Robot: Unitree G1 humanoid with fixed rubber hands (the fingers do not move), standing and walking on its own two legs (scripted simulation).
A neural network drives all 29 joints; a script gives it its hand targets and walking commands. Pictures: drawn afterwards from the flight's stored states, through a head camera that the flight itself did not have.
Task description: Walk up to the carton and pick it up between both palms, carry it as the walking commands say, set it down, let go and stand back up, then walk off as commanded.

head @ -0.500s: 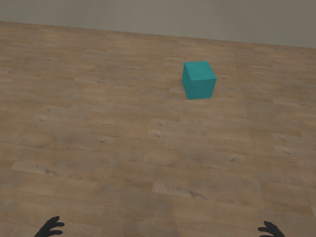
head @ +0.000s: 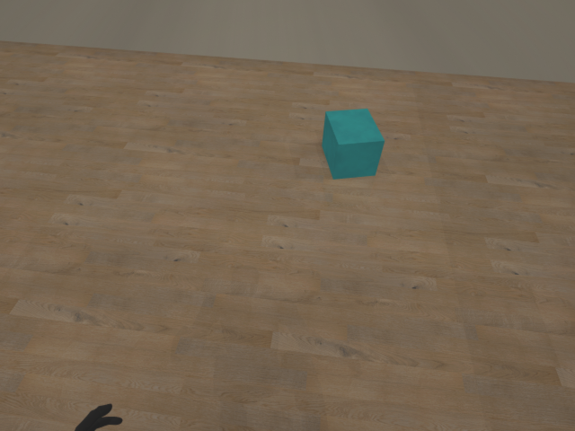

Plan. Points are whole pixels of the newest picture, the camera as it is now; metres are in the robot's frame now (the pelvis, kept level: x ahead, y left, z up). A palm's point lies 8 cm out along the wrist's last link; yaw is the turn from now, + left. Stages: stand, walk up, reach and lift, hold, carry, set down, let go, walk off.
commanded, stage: walk up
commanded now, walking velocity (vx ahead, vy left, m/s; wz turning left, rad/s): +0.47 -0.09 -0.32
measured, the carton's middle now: (350, 143) +1.56 -0.30 -0.67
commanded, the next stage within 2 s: none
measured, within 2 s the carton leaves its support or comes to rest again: neither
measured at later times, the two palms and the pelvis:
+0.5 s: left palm out of the picture +0.10 +0.21 -0.12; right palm (449, 328) +0.32 -0.28 -0.13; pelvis +0.18 -0.04 -0.01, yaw -7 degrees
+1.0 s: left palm (233, 210) +0.59 +0.15 -0.13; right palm (455, 340) +0.29 -0.28 -0.12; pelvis +0.42 -0.05 +0.00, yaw -7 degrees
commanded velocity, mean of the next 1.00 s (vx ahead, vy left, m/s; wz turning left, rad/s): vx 0.48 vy -0.04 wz -0.10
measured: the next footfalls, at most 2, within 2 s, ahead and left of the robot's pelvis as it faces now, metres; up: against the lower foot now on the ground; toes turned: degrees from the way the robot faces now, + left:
right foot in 0.16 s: +0.09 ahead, -0.17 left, +0.00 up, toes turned -8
left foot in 0.60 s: +0.40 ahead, +0.09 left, +0.00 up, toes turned +1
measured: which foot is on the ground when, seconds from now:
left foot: down 0.00-0.14, up 0.16-0.58, down 0.60-1.00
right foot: up 0.00-0.14, down 0.16-0.60, up 0.62-1.00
